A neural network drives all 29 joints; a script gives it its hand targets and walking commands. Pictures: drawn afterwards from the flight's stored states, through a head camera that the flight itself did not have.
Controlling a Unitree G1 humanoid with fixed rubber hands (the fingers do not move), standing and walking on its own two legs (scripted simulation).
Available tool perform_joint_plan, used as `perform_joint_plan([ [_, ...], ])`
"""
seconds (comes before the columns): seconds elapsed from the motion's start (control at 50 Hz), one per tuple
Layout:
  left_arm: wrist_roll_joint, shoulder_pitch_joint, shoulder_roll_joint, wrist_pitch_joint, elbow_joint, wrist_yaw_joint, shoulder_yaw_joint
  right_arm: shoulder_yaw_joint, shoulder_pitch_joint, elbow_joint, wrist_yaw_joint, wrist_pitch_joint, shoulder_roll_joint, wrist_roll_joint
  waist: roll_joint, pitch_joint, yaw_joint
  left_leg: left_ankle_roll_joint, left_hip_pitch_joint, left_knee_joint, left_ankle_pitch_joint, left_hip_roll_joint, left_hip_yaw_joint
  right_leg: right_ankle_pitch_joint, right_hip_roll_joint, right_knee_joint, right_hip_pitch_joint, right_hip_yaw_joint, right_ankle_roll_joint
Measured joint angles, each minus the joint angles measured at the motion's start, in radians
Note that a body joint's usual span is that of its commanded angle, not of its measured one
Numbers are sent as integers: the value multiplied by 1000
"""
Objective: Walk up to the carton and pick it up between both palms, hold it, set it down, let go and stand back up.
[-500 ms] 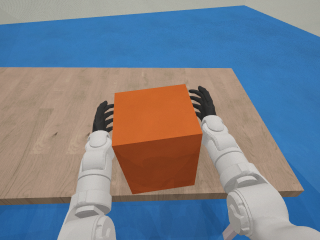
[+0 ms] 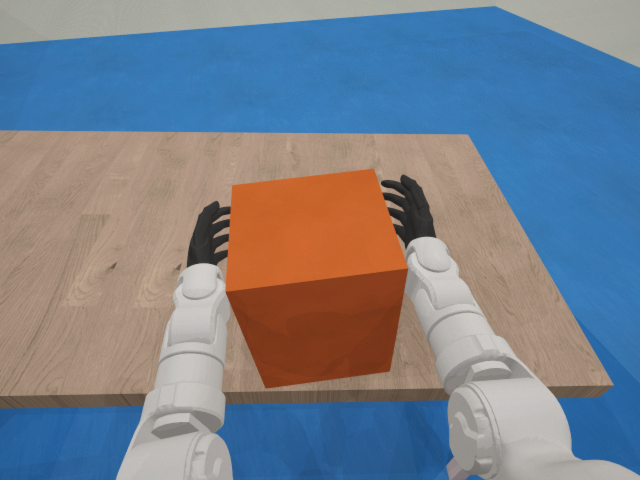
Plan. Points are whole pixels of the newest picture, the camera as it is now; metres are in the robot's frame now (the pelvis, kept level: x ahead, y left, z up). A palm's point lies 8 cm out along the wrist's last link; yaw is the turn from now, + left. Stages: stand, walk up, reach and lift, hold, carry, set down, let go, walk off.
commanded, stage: set down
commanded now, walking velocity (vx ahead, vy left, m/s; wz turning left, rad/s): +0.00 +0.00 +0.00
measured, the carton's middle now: (316, 284) +0.37 +0.02 +0.04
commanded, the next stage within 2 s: none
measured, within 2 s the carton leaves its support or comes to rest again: rests again in 0.62 s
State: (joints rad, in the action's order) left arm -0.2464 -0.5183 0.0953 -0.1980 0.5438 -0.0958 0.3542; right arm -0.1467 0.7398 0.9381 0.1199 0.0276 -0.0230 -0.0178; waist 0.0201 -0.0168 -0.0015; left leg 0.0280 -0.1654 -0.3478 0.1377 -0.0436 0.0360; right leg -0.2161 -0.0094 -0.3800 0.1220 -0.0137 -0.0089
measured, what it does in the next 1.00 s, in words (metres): stands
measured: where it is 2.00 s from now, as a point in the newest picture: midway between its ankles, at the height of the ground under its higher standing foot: outside the picture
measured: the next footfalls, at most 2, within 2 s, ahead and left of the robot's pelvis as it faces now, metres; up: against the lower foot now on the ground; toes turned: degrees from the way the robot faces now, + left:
none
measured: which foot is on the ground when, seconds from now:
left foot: down 0.00-1.00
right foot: down 0.00-1.00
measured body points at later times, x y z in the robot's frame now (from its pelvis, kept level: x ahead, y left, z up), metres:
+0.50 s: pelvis +0.01 +0.00 +0.00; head +0.00 +0.00 +0.45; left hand +0.38 +0.16 +0.09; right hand +0.41 -0.12 +0.10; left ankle +0.03 +0.14 -0.75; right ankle +0.00 -0.11 -0.75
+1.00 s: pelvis +0.01 -0.01 +0.00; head +0.03 +0.00 +0.45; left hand +0.37 +0.18 +0.04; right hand +0.42 -0.12 +0.07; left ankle +0.03 +0.14 -0.75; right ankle +0.00 -0.11 -0.75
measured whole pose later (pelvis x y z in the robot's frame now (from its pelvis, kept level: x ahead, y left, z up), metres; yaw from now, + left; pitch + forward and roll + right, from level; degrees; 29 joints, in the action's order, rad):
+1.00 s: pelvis +0.01 -0.01 +0.00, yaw +0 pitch +0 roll +0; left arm -0.18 -0.51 0.10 -0.01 0.68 -0.17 0.38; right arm 0.13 0.67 0.94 0.17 0.12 0.10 -0.21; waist 0.02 0.05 -0.04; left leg 0.04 -0.19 -0.35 0.15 -0.05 0.04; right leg -0.23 -0.02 -0.38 0.15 -0.01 -0.02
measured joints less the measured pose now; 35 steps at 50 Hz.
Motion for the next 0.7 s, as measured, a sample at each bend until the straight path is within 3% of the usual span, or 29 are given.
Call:
perform_joint_plan([
  [0.28, -19, 1, 5, 74, 24, 47, 26, -31, -30, -2, -17, 75, -9, 32, 0, 16, -1, 0, 0, 0, 8, 0, 0, -9, 0, 0, 0, 0, 0],
  [0.54, -29, 2, 19, 138, 55, 55, 40, -64, -48, -1, -39, 109, -5, 57, 0, 25, -3, 0, 0, 1, 8, 0, 0, -10, 0, 0, 0, 0, 0],
  [0.62, -29, 3, 19, 139, 93, 34, 40, 1, -54, -1, -38, 105, 30, 50, 0, 35, -7, 0, 0, 1, 8, 0, 0, -10, 0, 0, 0, 0, 0],
  [0.7, -29, 3, 19, 149, 138, -25, 41, 133, -60, -1, -24, 94, 86, -59, 0, 58, -21, 0, 0, 1, 8, 0, 0, -9, 0, 0, 0, 0, -1],
])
